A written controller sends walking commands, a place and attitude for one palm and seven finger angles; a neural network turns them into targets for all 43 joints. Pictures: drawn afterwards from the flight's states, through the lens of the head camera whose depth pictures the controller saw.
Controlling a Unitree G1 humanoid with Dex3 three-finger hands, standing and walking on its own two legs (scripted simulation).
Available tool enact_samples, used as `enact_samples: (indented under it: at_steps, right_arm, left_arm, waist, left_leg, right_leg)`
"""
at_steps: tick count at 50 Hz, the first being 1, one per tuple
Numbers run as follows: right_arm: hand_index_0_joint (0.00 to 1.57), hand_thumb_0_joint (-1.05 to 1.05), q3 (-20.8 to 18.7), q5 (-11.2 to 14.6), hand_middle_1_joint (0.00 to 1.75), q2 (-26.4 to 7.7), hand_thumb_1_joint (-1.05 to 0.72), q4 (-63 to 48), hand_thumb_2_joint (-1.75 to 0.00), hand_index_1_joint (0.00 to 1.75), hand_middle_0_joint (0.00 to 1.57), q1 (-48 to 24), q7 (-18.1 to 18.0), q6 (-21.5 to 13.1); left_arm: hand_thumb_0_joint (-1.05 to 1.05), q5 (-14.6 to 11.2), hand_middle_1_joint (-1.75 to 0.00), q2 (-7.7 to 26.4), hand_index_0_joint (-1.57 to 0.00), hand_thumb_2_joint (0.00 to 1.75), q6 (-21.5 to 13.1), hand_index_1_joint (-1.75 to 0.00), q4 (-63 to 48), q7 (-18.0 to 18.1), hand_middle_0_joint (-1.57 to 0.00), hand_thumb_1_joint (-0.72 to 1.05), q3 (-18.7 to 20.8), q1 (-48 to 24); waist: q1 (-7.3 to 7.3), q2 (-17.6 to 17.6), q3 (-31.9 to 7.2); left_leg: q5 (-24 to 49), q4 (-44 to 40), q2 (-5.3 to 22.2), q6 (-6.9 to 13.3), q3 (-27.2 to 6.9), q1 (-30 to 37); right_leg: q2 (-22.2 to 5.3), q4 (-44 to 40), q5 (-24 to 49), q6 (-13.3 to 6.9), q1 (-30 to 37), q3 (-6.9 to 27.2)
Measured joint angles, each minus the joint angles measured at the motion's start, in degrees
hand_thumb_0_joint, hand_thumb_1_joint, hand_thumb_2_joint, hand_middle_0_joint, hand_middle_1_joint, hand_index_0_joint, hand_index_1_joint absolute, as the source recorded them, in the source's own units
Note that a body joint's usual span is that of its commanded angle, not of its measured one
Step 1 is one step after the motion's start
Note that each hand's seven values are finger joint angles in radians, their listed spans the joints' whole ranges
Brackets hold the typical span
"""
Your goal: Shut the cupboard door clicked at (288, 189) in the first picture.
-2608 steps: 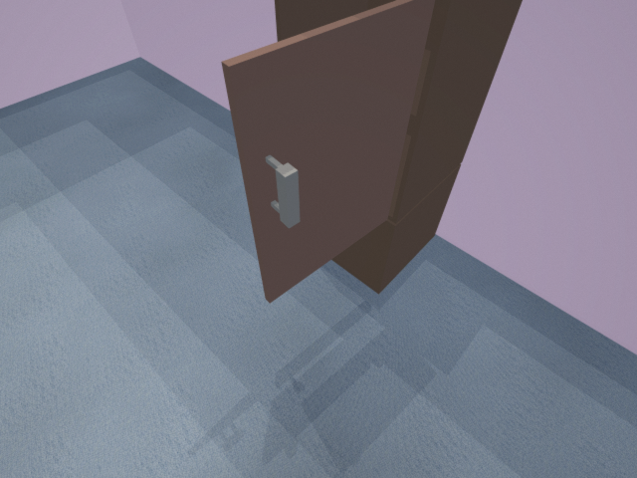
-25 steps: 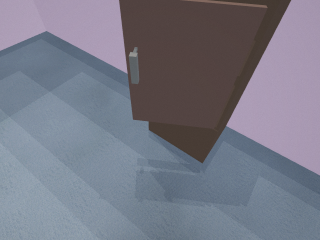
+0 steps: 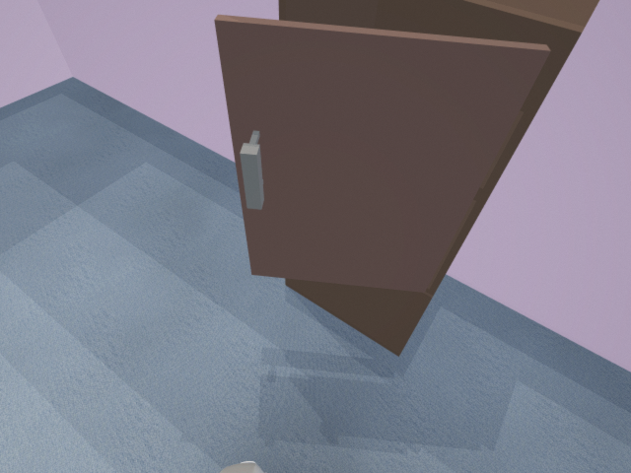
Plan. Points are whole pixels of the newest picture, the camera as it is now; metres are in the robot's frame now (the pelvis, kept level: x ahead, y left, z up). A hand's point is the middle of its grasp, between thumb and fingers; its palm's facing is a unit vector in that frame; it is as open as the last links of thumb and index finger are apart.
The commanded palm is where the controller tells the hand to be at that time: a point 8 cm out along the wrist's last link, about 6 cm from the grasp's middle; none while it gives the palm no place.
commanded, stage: take the last steps up to it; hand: left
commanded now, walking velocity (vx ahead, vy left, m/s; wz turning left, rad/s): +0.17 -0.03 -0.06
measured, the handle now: (255, 169) +0.56 +0.13 +0.04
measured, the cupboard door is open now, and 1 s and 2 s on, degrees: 29 29 29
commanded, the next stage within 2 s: come to a stop and stand still in 0.08 s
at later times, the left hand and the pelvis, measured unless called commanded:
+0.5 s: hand (204, 459) +0.16 +0.16 -0.15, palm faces +0.03 -0.97 -0.23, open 7.3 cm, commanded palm none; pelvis +0.10 -0.02 +0.02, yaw +0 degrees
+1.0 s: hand out of the picture +0.11 +0.20 -0.16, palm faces +0.02 -0.97 -0.23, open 7.4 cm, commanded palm none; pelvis +0.07 +0.00 +0.02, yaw -1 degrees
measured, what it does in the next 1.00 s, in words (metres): steps on the spot: right foot, then right foot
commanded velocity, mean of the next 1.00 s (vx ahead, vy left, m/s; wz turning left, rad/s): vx -0.05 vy -0.03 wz -0.01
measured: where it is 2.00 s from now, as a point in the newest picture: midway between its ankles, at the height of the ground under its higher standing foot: outside the picture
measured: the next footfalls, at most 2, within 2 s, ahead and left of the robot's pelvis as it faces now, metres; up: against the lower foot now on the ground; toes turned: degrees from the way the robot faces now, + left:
right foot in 0.26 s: +0.14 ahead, -0.12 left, +0.00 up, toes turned -5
right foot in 1.00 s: +0.07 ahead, -0.13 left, +0.00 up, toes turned -1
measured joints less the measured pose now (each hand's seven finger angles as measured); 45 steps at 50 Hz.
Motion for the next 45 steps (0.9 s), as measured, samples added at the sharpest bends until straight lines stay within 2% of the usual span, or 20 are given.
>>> enact_samples:
  at_steps: [1,3,5,7,10,13,17,20,23,26,28,30,32,33,35,37,39,42,45]
  right_arm:
    - [0.20,0.00,0.13,-0.22,0.30,0.32,-0.91,-0.11,-0.89,0.30,0.20,-0.48,-0.25,-0.23]
    - [0.20,0.00,0.51,-0.32,0.30,0.87,-0.91,-0.51,-0.89,0.30,0.20,-0.61,-0.61,-0.21]
    - [0.20,0.00,0.68,-0.34,0.30,1.09,-0.92,-0.39,-0.89,0.30,0.20,-0.28,-1.14,-0.05]
    - [0.20,0.00,0.85,-0.34,0.30,0.80,-0.92,0.37,-0.89,0.30,0.20,0.18,-1.33,0.34]
    - [0.20,0.00,0.90,-0.05,0.30,0.37,-0.92,1.88,-0.89,0.30,0.20,1.03,-1.18,1.41]
    - [0.20,0.00,0.91,0.56,0.30,0.88,-0.92,3.30,-0.89,0.30,0.20,1.77,-1.07,2.71]
    - [0.20,0.00,1.06,1.02,0.30,0.93,-0.92,4.92,-0.89,0.30,0.20,1.24,-1.27,3.66]
    - [0.20,0.00,1.07,1.26,0.30,1.49,-0.92,5.04,-0.89,0.30,0.20,0.74,-1.66,3.55]
    - [0.20,0.00,0.37,1.42,0.30,1.39,-0.92,4.25,-0.89,0.30,0.20,0.01,-1.98,4.26]
    - [0.20,0.00,-0.54,1.56,0.30,0.55,-0.92,3.17,-0.89,0.30,0.20,-1.40,-2.24,5.54]
    - [0.20,0.00,-1.01,1.65,0.30,-0.13,-0.92,2.38,-0.89,0.30,0.20,-2.68,-2.38,6.19]
    - [0.20,0.00,-1.23,1.62,0.30,-0.66,-0.92,1.38,-0.89,0.30,0.20,-3.64,-2.30,6.18]
    - [0.20,0.00,-1.09,1.35,0.30,-1.37,-0.92,0.17,-0.89,0.30,0.20,-3.69,-2.01,5.42]
    - [0.20,0.00,-1.09,1.08,0.30,-1.51,-0.91,-0.12,-0.89,0.30,0.20,-3.67,-1.98,4.91]
    - [0.20,0.00,-0.55,0.45,0.30,-0.73,-0.91,-0.45,-0.89,0.30,0.20,-3.96,-2.11,4.45]
    - [0.20,0.00,0.22,0.09,0.30,0.08,-0.91,-0.81,-0.89,0.30,0.20,-3.77,-2.47,3.99]
    - [0.20,0.00,0.85,-0.02,0.30,0.72,-0.91,-0.86,-0.89,0.30,0.20,-3.57,-2.68,3.72]
    - [0.20,0.00,1.19,-0.03,0.30,1.37,-0.91,-0.51,-0.89,0.30,0.20,-3.43,-2.59,3.63]
    - [0.20,0.00,0.67,-0.02,0.30,1.03,-0.92,-0.05,-0.89,0.30,0.21,-3.32,-2.60,3.62]
  left_arm:
    - [0.00,0.07,-0.30,0.30,-0.20,0.90,0.47,-0.30,0.28,0.01,-0.20,0.91,0.02,0.00]
    - [0.01,0.28,-0.30,0.70,-0.20,0.90,1.14,-0.30,0.45,-0.01,-0.20,0.91,0.05,-0.69]
    - [0.01,0.40,-0.30,0.71,-0.19,0.90,1.27,-0.30,-0.23,-0.28,-0.20,0.91,0.09,-2.21]
    - [0.01,0.37,-0.30,0.29,-0.19,0.90,1.00,-0.30,-1.50,-0.44,-0.19,0.91,-0.02,-3.74]
    - [0.01,0.41,-0.30,-0.44,-0.19,0.90,0.10,-0.30,-3.31,-0.52,-0.19,0.91,-0.44,-5.26]
    - [0.00,0.55,-0.30,-0.17,-0.19,0.90,-0.82,-0.30,-4.34,0.18,-0.19,0.91,-0.63,-5.59]
    - [0.01,0.18,-0.30,-0.66,-0.19,0.90,-0.57,-0.30,-1.98,1.03,-0.19,0.93,-1.49,-6.72]
    - [0.00,-0.10,-0.30,-0.59,-0.20,0.90,-0.39,-0.30,-1.77,1.48,-0.20,0.93,-1.71,-7.71]
    - [0.00,0.01,-0.30,-0.63,-0.20,0.90,0.07,-0.30,-2.87,1.92,-0.20,0.92,-1.22,-9.21]
    - [0.00,0.50,-0.30,-0.87,-0.20,0.90,0.84,-0.30,-4.11,2.44,-0.20,0.92,-0.61,-10.74]
    - [0.00,0.74,-0.30,-0.81,-0.20,0.90,1.46,-0.30,-4.80,2.52,-0.20,0.92,-0.30,-11.37]
    - [0.00,0.76,-0.30,-0.44,-0.20,0.90,2.08,-0.30,-5.24,2.50,-0.20,0.91,-0.06,-11.49]
    - [0.00,0.47,-0.30,-0.04,-0.20,0.90,2.63,-0.30,-5.59,2.41,-0.20,0.91,0.06,-10.91]
    - [0.00,0.28,-0.30,0.24,-0.20,0.90,2.95,-0.30,-5.61,2.40,-0.20,0.91,0.09,-10.75]
    - [0.00,0.16,-0.30,1.38,-0.20,0.90,3.71,-0.30,-5.57,2.42,-0.20,0.91,0.36,-10.70]
    - [0.00,0.20,-0.30,2.25,-0.20,0.90,4.24,-0.30,-5.31,2.15,-0.20,0.91,0.67,-10.76]
    - [0.00,0.15,-0.30,2.75,-0.20,0.90,4.19,-0.30,-5.13,1.70,-0.20,0.91,0.84,-10.61]
    - [0.00,0.06,-0.30,2.97,-0.19,0.90,4.09,-0.30,-5.02,1.11,-0.19,0.91,0.80,-9.75]
    - [0.00,0.06,-0.30,2.61,-0.19,0.90,4.05,-0.30,-4.66,0.75,-0.19,0.91,0.37,-8.93]
  waist:
    - [0.17,-0.72,0.23]
    - [0.30,-1.48,0.14]
    - [0.32,-1.32,0.16]
    - [0.46,-0.47,0.08]
    - [0.37,0.99,-0.47]
    - [0.78,-0.50,-1.40]
    - [-0.55,1.35,-2.25]
    - [-0.82,1.35,-2.19]
    - [-0.45,0.89,-0.85]
    - [0.34,0.35,1.09]
    - [0.70,-0.17,2.28]
    - [0.71,-0.73,2.84]
    - [0.47,-0.35,2.44]
    - [0.34,-0.31,2.15]
    - [0.43,-1.78,2.16]
    - [0.47,-2.40,1.89]
    - [0.62,-2.30,1.56]
    - [0.74,-1.52,0.82]
    - [0.31,-0.31,0.29]
  left_leg:
    - [-1.66,1.58,-0.29,0.47,0.76,0.07]
    - [-4.24,1.08,-0.84,0.82,1.87,1.35]
    - [-3.70,-2.17,-1.38,0.53,2.11,3.35]
    - [-2.57,-5.42,-1.57,0.40,2.02,5.43]
    - [-3.08,-6.92,-1.29,0.03,1.47,7.61]
    - [-6.00,-4.58,-2.26,-1.11,2.25,8.59]
    - [-6.53,-7.14,-1.28,-2.26,1.08,11.43]
    - [-5.89,-9.42,-0.87,-2.75,0.94,12.47]
    - [-5.94,-5.37,-0.81,-2.73,0.46,10.49]
    - [-14.65,4.68,-2.41,-2.80,-1.73,6.45]
    - [-17.33,8.21,-3.70,-2.78,-2.78,4.54]
    - [-14.50,5.63,-4.19,-2.74,-2.92,4.42]
    - [-4.43,-2.53,-3.26,-1.84,-3.14,6.42]
    - [-4.55,-3.14,-3.13,-0.80,-3.16,6.53]
    - [-6.05,-2.05,-3.80,0.70,-2.49,6.14]
    - [-5.55,-3.51,-4.04,1.19,-2.43,6.44]
    - [-3.89,-5.85,-3.98,1.14,-2.67,6.94]
    - [-1.90,-8.75,-3.49,1.11,-2.87,7.53]
    - [-0.81,-10.10,-2.88,0.76,-3.04,7.70]
  right_leg:
    - [-0.14,7.42,-2.36,-0.62,-2.95,0.87]
    - [-0.32,19.46,-2.51,-1.25,-9.24,1.16]
    - [-0.90,22.53,-0.69,-1.03,-13.59,0.33]
    - [-1.39,17.78,0.79,-0.60,-15.33,-0.57]
    - [-1.26,5.79,5.35,-0.13,-14.04,-1.71]
    - [-1.61,-4.81,12.77,-0.20,-10.91,0.04]
    - [-0.37,-5.59,11.91,-1.25,-8.70,-1.03]
    - [0.23,-7.99,12.24,-1.41,-7.53,-1.29]
    - [0.15,-7.89,12.04,-1.59,-7.43,-1.43]
    - [-0.46,-7.63,11.91,-1.59,-7.18,-1.44]
    - [-1.01,-7.74,12.23,-1.19,-6.97,-1.26]
    - [-1.47,-7.27,12.27,-0.41,-7.19,-1.04]
    - [-1.09,-5.15,11.36,0.57,-8.27,-1.13]
    - [-1.05,-2.97,9.33,0.97,-9.30,-1.13]
    - [-0.57,4.44,1.97,1.04,-11.66,1.70]
    - [0.61,12.38,0.18,1.18,-13.88,4.02]
    - [1.25,16.38,0.68,1.50,-14.70,4.83]
    - [1.20,15.19,1.04,1.95,-13.59,4.57]
    - [0.55,8.03,1.16,1.86,-10.39,3.46]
